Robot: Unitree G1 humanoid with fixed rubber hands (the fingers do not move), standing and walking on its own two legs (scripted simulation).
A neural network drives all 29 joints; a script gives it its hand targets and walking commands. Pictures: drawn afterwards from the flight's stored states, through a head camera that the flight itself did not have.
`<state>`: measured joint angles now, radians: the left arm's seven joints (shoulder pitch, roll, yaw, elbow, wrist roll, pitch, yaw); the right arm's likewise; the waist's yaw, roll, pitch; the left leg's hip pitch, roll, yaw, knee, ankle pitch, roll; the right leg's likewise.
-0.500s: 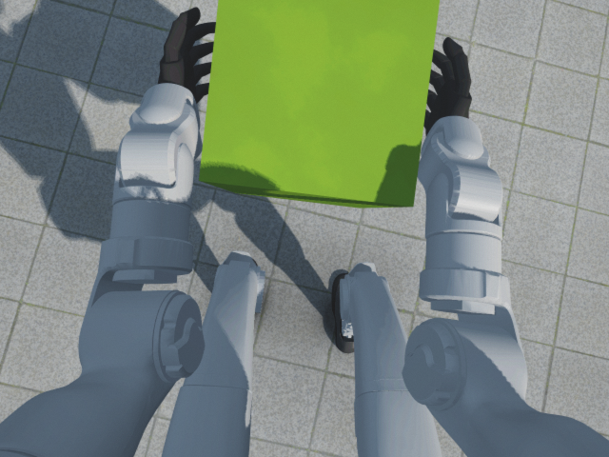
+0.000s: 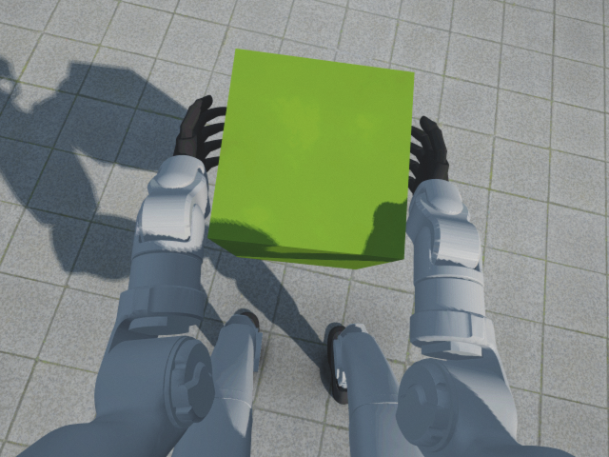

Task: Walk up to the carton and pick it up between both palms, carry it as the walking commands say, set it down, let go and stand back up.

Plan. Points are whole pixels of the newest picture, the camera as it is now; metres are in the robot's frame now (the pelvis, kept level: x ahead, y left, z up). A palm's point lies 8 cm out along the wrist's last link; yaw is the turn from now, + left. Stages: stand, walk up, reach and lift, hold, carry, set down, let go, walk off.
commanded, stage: reach and lift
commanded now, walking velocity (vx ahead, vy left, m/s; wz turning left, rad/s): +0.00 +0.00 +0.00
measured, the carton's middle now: (308, 182) +0.44 +0.01 -0.08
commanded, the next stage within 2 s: hold in 1.92 s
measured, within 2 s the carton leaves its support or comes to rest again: neither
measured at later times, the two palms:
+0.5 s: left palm (175, 134) +0.42 +0.15 +0.07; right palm (474, 156) +0.42 -0.14 +0.08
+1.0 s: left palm (163, 135) +0.40 +0.14 +0.11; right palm (499, 161) +0.40 -0.15 +0.11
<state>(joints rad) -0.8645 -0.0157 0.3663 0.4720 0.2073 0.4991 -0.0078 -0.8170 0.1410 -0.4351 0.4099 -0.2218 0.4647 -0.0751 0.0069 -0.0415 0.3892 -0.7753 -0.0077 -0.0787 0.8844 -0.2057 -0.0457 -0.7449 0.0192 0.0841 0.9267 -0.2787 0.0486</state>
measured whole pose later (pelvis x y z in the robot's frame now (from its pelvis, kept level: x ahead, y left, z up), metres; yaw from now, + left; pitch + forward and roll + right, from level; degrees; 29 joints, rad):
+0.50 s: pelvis +0.11 +0.00 +0.06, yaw +1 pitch +1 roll +0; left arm -0.38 -0.15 0.31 0.46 0.28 0.57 -0.01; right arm -0.36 0.18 -0.33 0.42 -0.30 0.57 -0.01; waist -0.01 -0.01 -0.02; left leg -0.30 -0.01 -0.08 0.48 -0.19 -0.03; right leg -0.26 -0.02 0.07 0.50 -0.26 0.04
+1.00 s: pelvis +0.12 +0.00 +0.07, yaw +0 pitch -9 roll +0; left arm -0.24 -0.15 0.20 0.21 0.26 0.78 0.01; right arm -0.26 0.15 -0.19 0.27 -0.24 0.75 -0.01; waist -0.03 -0.02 0.05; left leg -0.04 0.00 -0.07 0.36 -0.17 -0.03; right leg 0.01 -0.02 0.08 0.36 -0.22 0.03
